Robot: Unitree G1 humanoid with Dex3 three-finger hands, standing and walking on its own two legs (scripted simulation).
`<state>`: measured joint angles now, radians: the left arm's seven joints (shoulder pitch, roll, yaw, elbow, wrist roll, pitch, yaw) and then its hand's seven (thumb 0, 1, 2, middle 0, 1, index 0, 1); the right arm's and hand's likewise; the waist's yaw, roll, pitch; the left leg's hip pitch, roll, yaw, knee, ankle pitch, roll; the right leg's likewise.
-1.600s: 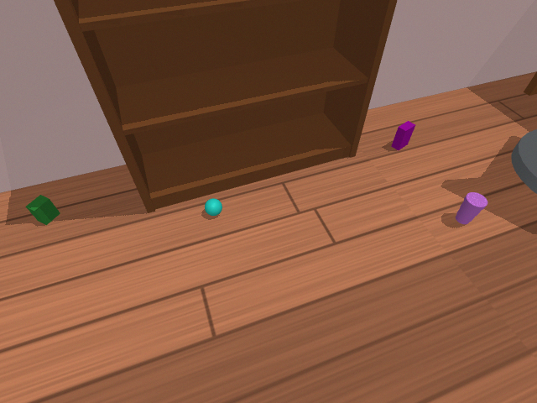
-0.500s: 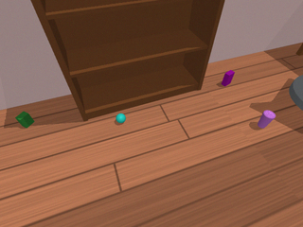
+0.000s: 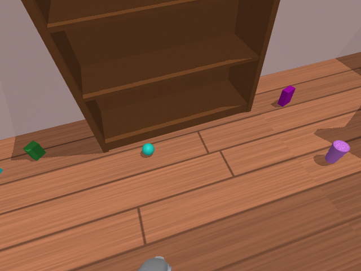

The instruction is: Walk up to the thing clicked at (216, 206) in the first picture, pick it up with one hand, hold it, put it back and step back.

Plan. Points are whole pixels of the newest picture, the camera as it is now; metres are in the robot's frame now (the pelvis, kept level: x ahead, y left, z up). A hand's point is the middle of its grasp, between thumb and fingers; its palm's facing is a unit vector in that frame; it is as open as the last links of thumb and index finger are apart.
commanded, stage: walk up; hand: left
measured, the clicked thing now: (148, 149) +0.97 +0.30 -0.73
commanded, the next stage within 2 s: none
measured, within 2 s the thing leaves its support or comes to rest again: neither
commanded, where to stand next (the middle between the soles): +0.61 +0.03 m, yaw -1 degrees
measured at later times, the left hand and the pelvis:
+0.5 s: hand (85, 233) +0.24 +0.29 -0.14, palm faces -0.07 -0.93 -0.36, open 7.4 cm; pelvis +0.19 +0.01 +0.00, yaw -1 degrees
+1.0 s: hand (102, 182) +0.40 +0.28 -0.15, palm faces +0.00 -0.92 -0.39, open 7.4 cm; pelvis +0.38 +0.00 -0.01, yaw +2 degrees
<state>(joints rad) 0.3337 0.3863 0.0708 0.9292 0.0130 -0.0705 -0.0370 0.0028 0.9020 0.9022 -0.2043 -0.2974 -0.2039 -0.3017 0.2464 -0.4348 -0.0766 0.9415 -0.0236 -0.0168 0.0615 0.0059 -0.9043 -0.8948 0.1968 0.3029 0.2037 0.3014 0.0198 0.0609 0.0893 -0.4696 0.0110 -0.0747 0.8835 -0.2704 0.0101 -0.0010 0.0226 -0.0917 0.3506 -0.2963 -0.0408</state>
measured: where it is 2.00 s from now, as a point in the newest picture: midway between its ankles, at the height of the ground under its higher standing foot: (188, 207)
